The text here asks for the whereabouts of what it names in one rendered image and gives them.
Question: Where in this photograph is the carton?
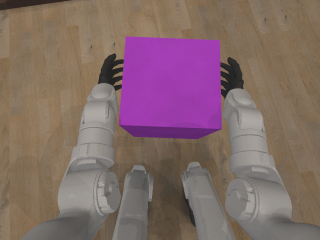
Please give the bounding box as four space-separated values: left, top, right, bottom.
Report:
118 36 222 139

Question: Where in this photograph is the left robot forearm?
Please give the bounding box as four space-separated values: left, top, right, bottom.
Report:
57 83 119 208

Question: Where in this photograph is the right robot hand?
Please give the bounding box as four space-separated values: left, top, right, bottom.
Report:
220 57 244 100

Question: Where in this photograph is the left robot hand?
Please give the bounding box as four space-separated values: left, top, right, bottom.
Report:
98 53 124 91

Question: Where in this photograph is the left robot upper arm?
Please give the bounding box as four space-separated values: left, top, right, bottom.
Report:
20 168 121 240

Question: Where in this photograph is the robot left shin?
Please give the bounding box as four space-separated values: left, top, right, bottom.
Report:
123 165 147 188

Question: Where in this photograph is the right robot upper arm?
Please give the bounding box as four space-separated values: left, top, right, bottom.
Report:
224 175 320 240

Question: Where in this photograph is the left robot thigh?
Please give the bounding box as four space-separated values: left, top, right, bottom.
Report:
112 170 154 240

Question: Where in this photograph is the right robot forearm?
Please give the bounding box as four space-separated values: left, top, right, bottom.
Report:
222 88 286 190

